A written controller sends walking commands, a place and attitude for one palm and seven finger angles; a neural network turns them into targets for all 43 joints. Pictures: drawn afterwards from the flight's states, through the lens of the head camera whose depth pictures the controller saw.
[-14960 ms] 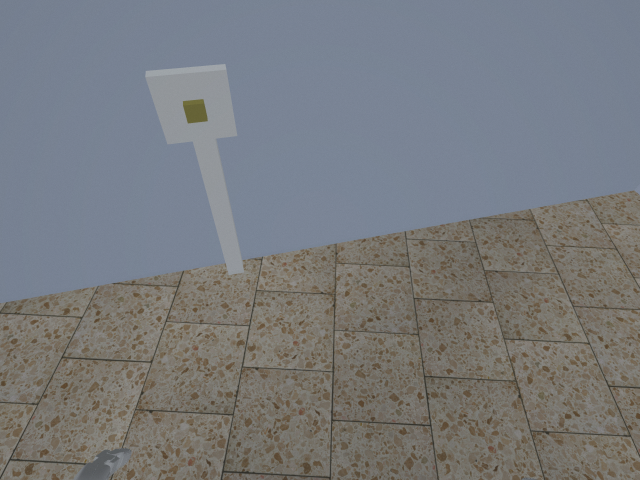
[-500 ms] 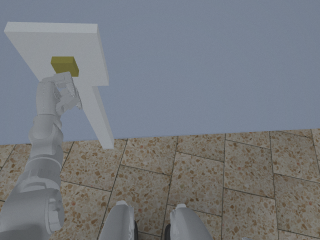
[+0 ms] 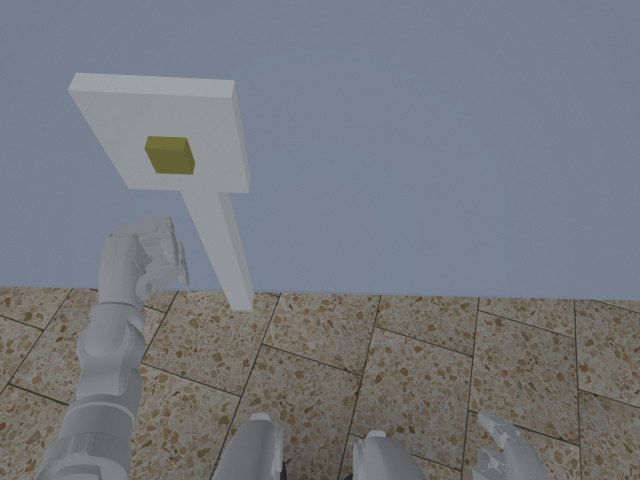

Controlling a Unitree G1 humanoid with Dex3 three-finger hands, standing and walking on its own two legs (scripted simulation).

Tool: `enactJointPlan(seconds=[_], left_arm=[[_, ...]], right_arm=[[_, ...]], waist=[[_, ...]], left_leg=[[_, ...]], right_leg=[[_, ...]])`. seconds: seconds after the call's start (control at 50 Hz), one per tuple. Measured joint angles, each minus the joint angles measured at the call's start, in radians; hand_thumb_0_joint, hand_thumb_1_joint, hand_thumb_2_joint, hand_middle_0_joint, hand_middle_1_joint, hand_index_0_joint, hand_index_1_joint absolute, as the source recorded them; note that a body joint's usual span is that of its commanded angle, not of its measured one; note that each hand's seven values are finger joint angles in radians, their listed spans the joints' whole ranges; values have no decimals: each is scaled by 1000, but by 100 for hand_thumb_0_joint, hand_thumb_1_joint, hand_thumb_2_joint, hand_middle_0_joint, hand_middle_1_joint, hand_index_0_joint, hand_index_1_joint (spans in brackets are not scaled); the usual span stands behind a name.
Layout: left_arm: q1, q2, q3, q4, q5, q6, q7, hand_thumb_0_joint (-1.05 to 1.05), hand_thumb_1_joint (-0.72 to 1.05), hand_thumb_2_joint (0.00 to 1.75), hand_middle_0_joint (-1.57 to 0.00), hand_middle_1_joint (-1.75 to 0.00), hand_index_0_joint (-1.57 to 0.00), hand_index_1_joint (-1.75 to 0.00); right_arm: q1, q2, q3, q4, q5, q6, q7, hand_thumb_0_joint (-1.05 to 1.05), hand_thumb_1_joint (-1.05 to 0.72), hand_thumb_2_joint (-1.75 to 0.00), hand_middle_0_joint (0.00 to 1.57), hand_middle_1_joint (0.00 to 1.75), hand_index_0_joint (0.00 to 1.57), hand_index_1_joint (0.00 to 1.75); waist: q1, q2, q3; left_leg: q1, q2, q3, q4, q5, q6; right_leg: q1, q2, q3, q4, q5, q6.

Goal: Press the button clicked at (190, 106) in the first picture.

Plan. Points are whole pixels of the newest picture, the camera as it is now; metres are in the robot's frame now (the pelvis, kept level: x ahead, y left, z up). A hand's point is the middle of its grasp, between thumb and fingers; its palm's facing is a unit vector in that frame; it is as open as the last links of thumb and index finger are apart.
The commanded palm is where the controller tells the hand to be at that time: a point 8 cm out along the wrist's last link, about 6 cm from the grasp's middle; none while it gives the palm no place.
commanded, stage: draw the hand back to the body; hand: left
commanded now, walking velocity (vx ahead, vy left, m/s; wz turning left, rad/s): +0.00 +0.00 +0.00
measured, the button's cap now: (171, 153) +0.50 +0.22 +0.06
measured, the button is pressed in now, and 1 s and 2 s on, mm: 0 0 0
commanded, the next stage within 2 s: step back with the hand held close in 1.52 s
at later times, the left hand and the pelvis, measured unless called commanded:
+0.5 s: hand (128, 287) +0.29 +0.20 +0.11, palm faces +0.06 -1.00 -0.05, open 3.1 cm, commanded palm +0.26 +0.25 +0.13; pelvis +0.00 -0.01 +0.05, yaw +1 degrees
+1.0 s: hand out of the picture +0.24 +0.23 +0.21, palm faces +0.34 -0.87 -0.35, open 3.1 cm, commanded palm +0.19 +0.27 +0.23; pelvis +0.04 +0.00 +0.09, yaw +1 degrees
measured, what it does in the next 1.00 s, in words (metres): rises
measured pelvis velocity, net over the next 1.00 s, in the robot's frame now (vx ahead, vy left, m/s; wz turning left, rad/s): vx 0.04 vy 0.00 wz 0.02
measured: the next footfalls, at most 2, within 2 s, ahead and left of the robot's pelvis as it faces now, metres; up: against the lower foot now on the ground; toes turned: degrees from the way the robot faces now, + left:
none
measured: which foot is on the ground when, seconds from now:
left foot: down 0.00-1.00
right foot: down 0.00-1.00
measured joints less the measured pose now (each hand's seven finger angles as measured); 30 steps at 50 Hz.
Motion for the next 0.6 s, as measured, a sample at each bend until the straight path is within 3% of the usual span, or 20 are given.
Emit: enactJointPlan(seconds=[0.14, 0.3, 0.4, 0.52, 0.56, 0.6], left_arm=[[-27, 7, -9, -53, 1, 22, -2, 2, 90, 90, -130, -150, -130, -150], [165, 16, 6, -230, -47, 144, 7, 2, 90, 90, -130, -150, -130, -150], [262, 30, 14, -284, -74, 161, 2, 2, 90, 90, -130, -150, -130, -150], [362, 23, -21, -401, -91, 173, -35, 2, 90, 90, -130, -150, -130, -150], [392, 21, -33, -448, -92, 185, -39, 2, 90, 90, -130, -150, -130, -150], [421, 35, -53, -506, -23, 225, 33, 2, 90, 90, -130, -150, -130, -150]], right_arm=[[-2, 2, 1, 11, 5, -6, -9, 1, -91, -90, 20, 30, 20, 30], [86, 8, 15, -26, 34, 13, -24, 1, -91, -90, 20, 30, 20, 30], [110, -3, 21, -37, 44, -7, -36, 1, -91, -90, 20, 30, 20, 30], [82, -24, 11, -41, 50, -51, -54, 1, -91, -90, 20, 30, 20, 30], [69, -26, 10, -46, 51, -68, -60, 1, -91, -90, 20, 30, 20, 30], [55, -17, 7, -50, 49, -67, -72, 1, -91, -90, 20, 30, 20, 30]], waist=[[-6, 9, 16], [-8, 28, 7], [-4, 28, 8], [6, 31, 28], [10, 33, 32], [24, 26, 37]], left_leg=[[-1, 5, -5, 10, 7, -6], [185, 8, 21, -148, 54, -8], [276, 2, 8, -218, 80, -13], [352, -3, -6, -261, 95, -14], [378, -5, -6, -278, 100, -13], [419, -7, 5, -311, 109, -13]], right_leg=[[-1, 4, -5, 11, 6, -7], [167, 11, 24, -136, 60, -5], [265, 10, 13, -212, 84, -9], [351, 10, 1, -269, 102, -9], [378, 8, 1, -286, 107, -8], [411, 6, 12, -311, 115, -8]])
